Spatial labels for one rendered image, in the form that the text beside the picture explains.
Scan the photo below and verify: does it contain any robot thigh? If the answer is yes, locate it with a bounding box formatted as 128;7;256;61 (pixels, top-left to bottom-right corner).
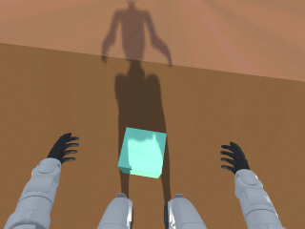
96;198;132;229
168;198;207;229

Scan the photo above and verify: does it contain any robot left hand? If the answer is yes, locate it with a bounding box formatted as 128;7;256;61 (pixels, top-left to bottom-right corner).
47;133;79;164

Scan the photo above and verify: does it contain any robot right hand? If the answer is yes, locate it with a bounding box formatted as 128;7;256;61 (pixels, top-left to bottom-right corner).
220;142;250;174

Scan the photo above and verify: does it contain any robot left forearm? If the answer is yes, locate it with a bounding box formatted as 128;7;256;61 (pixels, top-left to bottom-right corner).
4;157;61;229

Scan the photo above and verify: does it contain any right robot thigh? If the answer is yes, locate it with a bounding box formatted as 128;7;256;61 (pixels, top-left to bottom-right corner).
168;198;207;229

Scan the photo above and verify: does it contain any left robot thigh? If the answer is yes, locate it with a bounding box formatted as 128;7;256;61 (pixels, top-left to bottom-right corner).
96;198;132;229

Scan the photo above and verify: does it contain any carton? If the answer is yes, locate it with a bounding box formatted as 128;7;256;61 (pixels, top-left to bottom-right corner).
117;127;167;178

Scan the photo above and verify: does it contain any robot right forearm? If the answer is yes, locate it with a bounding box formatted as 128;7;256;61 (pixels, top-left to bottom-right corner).
234;169;286;229

